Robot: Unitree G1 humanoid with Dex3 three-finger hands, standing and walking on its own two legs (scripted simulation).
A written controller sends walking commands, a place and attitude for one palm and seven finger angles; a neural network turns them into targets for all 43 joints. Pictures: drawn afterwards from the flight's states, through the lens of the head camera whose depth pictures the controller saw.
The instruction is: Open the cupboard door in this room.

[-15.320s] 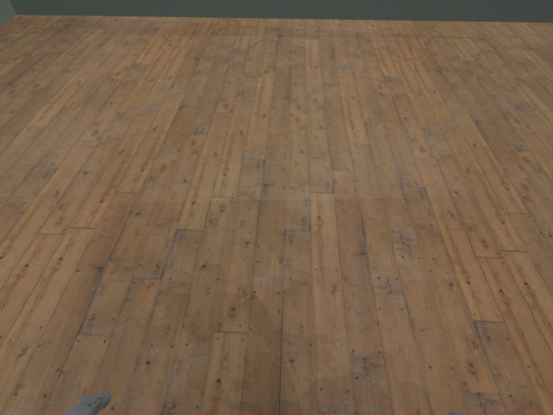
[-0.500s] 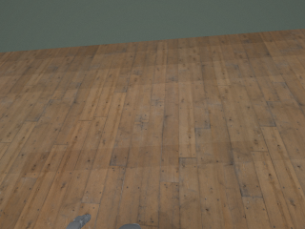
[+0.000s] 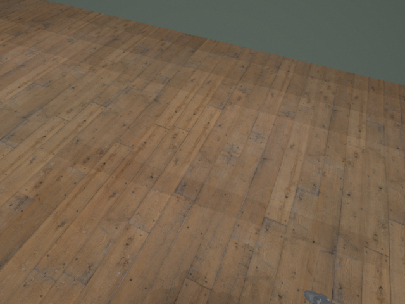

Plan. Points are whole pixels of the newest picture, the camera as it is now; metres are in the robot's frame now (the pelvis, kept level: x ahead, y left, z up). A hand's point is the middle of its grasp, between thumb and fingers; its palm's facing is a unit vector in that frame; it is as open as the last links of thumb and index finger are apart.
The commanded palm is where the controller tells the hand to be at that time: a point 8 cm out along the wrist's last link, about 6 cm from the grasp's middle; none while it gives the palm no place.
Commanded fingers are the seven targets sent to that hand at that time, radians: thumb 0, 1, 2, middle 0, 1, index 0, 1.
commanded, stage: turn or walk to find it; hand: left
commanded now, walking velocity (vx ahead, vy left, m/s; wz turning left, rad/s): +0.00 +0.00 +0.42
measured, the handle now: out of the picture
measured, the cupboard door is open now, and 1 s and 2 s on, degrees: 0 0 0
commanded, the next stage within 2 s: none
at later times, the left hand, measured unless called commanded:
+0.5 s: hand out of the picture +0.08 +0.21 -0.14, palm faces +0.16 -0.96 -0.24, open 7.4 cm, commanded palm none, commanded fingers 0.00 0.90 0.90 -0.20 -0.30 -0.20 -0.30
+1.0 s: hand out of the picture -0.10 +0.14 -0.15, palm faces +0.45 -0.86 -0.26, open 7.4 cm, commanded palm none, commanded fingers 0.00 0.90 0.90 -0.20 -0.30 -0.20 -0.30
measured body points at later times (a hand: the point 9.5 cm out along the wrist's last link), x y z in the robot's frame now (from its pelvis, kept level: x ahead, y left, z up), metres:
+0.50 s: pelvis -0.02 -0.01 +0.02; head +0.02 +0.00 +0.46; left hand +0.07 +0.26 -0.12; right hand +0.03 -0.24 -0.14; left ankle -0.02 +0.10 -0.73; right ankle -0.01 -0.14 -0.69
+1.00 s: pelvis -0.04 -0.05 +0.01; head +0.00 -0.05 +0.46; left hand -0.12 +0.18 -0.13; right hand +0.12 -0.26 -0.14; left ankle -0.14 +0.09 -0.67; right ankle -0.01 -0.13 -0.73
